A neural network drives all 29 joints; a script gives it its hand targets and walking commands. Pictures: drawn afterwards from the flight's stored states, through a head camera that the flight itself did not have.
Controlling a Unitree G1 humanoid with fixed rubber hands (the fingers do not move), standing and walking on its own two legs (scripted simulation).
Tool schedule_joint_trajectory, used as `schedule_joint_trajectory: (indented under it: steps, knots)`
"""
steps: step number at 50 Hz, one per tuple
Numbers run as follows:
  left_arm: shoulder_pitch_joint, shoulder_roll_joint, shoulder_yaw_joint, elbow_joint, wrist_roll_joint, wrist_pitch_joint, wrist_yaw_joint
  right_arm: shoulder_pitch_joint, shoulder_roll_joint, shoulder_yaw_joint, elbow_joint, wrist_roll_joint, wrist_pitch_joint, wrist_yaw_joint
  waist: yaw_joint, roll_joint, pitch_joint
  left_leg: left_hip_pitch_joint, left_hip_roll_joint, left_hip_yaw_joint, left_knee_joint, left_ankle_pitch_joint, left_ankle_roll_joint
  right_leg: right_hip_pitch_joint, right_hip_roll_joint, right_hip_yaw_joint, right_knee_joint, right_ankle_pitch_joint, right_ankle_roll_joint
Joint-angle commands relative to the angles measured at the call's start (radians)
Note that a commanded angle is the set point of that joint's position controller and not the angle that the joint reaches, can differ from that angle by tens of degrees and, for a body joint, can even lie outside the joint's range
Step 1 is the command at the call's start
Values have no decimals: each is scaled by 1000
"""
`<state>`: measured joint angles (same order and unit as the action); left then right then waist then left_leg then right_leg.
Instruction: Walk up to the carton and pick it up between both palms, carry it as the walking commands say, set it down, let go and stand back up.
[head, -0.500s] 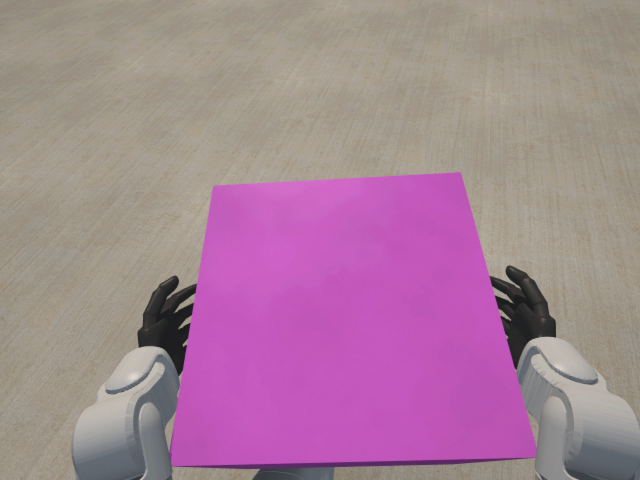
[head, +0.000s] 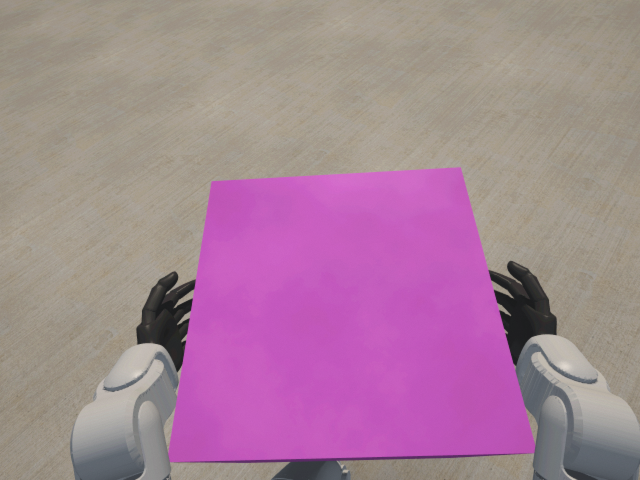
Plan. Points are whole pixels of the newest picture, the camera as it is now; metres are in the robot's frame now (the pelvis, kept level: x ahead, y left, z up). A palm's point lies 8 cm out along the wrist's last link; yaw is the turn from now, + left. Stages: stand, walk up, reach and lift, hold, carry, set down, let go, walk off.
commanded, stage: carry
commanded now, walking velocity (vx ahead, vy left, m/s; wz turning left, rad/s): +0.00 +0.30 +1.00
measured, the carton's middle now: (342, 331) +0.29 +0.00 +0.00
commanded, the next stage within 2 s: none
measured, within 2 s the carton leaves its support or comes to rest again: neither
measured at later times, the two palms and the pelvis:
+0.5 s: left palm out of the picture +0.15 +0.48 +0.10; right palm (223, 281) +0.32 +0.14 +0.09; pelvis +0.02 +0.20 +0.01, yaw +26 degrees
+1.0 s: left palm out of the picture -0.01 +0.68 +0.08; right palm out of the picture +0.27 +0.41 +0.10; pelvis -0.03 +0.37 +0.01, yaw +45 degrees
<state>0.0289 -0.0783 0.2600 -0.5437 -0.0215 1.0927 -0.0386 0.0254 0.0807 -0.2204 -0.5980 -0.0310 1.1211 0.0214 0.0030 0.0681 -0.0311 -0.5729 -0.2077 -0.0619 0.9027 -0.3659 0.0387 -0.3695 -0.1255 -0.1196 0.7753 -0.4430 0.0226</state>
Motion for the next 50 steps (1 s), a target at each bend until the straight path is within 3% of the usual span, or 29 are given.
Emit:
schedule_joint_trajectory:
  steps: [1, 4, 6, 7, 9, 10, 11, 12, 13, 14, 18, 21, 22, 23, 24, 25, 27, 28, 29, 32, 34, 36, 37, 38, 39, 41, 42, 45, 50]
  knots:
    - [-353, -635, -803, -112, -254, 31, -43, -401, 565, 822, -106, 269, 30, 41, -11, -313, -92, -254, 297, 49, 445, -166, -86, 328, -492, 93, -291, 867, -147]
    - [-367, -559, -789, -132, -239, 61, -36, -364, 553, 786, -29, 252, 53, 26, -11, -265, -6, -157, 235, 157, 214, -159, -70, 206, -344, -78, -253, 819, -43]
    - [-361, -548, -781, -133, -223, 72, -32, -358, 562, 795, -36, 256, 64, 23, -19, -318, -69, 7, 201, 232, 50, -89, -63, 160, -304, -176, -184, 851, 2]
    - [-368, -538, -783, -142, -218, 76, -29, -355, 569, 789, -36, 258, 69, 21, -27, -369, -120, 92, 168, 283, -9, -65, -64, 174, -301, -200, -89, 922, 14]
    - [-361, -573, -804, -162, -222, 76, -23, -351, 606, 788, -51, 279, 66, 23, -52, -298, -310, 339, 88, 304, -220, 30, -52, 166, -268, -208, 252, 919, 31]
    - [-377, -571, -812, -163, -217, 77, -21, -352, 636, 795, -49, 291, 65, 26, -64, -100, -256, 399, 124, 120, -419, 271, -15, 1, -167, -167, 479, 306, 57]
    - [-375, -588, -817, -177, -214, 79, -26, -355, 626, 790, -54, 291, 59, 31, -29, 252, -201, 469, 351, -331, -351, 1171, 83, -307, -15, -121, 675, -391, 117]
    - [-426, -612, -831, -194, -235, 71, -27, -383, 638, 777, -104, 307, 43, 32, -12, 259, -240, 429, 402, -422, -309, 1368, 125, -296, 16, 22, 735, -488, 95]
    - [-447, -645, -842, -193, -248, 70, -22, -394, 629, 767, -103, 305, 42, 36, -14, 159, -263, 437, 415, -418, -294, 1363, 119, -280, -7, 66, 746, -447, 107]
    - [-445, -705, -867, -210, -266, 51, -14, -409, 665, 781, -142, 312, 37, 42, 0, 70, -278, 404, 346, -351, -287, 1275, 122, -231, -3, 69, 654, -347, 96]
    - [-325, -747, -877, -167, -244, 28, -26, -319, 673, 771, -110, 288, 9, 78, 23, 254, -349, 198, 213, -268, -431, 696, 34, 5, 50, 9, 340, -183, 47]
    - [-317, -712, -864, -179, -216, 16, -21, -294, 650, 784, -92, 263, 2, 80, 31, 219, -350, 138, 236, -301, -458, 691, 24, 195, 65, 32, 12, -153, -24]
    - [-298, -716, -856, -156, -216, 16, -27, -304, 627, 792, -110, 258, 2, 79, 44, 143, -344, 79, 209, -265, -469, 634, -12, 298, 64, 18, -153, -135, -46]
    - [-293, -721, -853, -136, -219, 17, -30, -316, 610, 792, -112, 251, 2, 73, 66, 48, -336, -33, 161, -186, -403, 515, -71, 461, 6, 40, -331, -30, -81]
    - [-317, -717, -840, -105, -230, 15, -39, -324, 605, 808, -120, 246, 4, 65, 59, -416, -312, -162, 100, -78, 5, -115, -48, 477, -349, 340, -465, 186, -187]
    - [-294, -697, -810, -81, -239, 16, -47, -393, 586, 823, -155, 251, 12, 64, 40, -583, -276, -275, 154, 17, 348, -299, -78, 452, -617, 415, -418, 499, -264]
    - [-326, -669, -805, -89, -269, 21, -57, -384, 582, 812, -112, 237, 11, 44, 12, -322, -191, -352, 238, -1, 481, -255, -70, 453, -562, 218, -330, 836, -222]
    - [-340, -646, -792, -56, -260, 30, -58, -410, 568, 814, -97, 237, 19, 38, 9, -290, -138, -322, 274, 25, 469, -165, -76, 406, -519, 133, -314, 850, -183]
    - [-371, -617, -789, -49, -248, 38, -55, -411, 546, 800, -63, 235, 29, 37, -1, -306, -88, -248, 303, 63, 376, -139, -82, 326, -490, 72, -315, 790, -155]
    - [-384, -548, -786, -107, -245, 63, -45, -369, 549, 770, -26, 228, 48, 21, -2, -278, -40, -115, 214, 193, 131, -128, -64, 212, -331, -115, -240, 812, -44]
    - [-373, -522, -779, -127, -222, 77, -34, -345, 554, 768, -8, 235, 65, 13, 5, -343, -104, 76, 159, 286, -45, -78, -69, 156, -268, -180, -146, 751, 2]
    - [-339, -529, -787, -153, -222, 82, -30, -325, 582, 775, -22, 250, 67, 7, -31, -250, -227, 298, 51, 366, -289, 66, -90, 158, -177, -217, 188, 757, 40]
    - [-348, -525, -793, -159, -217, 87, -29, -314, 611, 774, -15, 257, 67, 8, -55, -94, -243, 410, 110, 170, -426, 364, -68, 38, -101, -179, 417, 322, 71]
    - [-335, -553, -802, -170, -217, 92, -34, -344, 604, 770, -30, 258, 63, 12, -10, 227, -236, 523, 407, -345, -384, 1095, 46, -254, 26, -120, 595, -258, 128]
    - [-381, -573, -817, -195, -244, 86, -33, -340, 618, 757, -45, 271, 56, 14, 8, 182, -311, 501, 453, -435, -328, 1273, 100, -204, 37, 42, 655, -313, 106]
    - [-360, -659, -840, -141, -257, 79, -27, -400, 624, 776, -114, 284, 56, 30, 10, -34, -347, 517, 480, -388, -336, 1200, 88, -208, 16, 111, 623, -252, 85]
    - [-358, -697, -879, -155, -272, 69, -38, -390, 642, 766, -140, 274, 44, 34, 8, 70, -348, 450, 467, -401, -372, 998, 89, -199, 11, 97, 593, -204, 77]
    - [-440, -758, -917, -194, -300, 43, -49, -361, 682, 755, -121, 270, 7, 66, 1, 161, -408, 406, 431, -360, -461, 503, 88, -184, 3, 101, 546, -113, 43]
    - [-408, -701, -892, -150, -264, 44, -47, -286, 635, 734, -49, 235, 5, 72, 2, 52, -307, 320, 480, -426, -589, 275, 102, -153, 50, 117, 339, -35, 10]
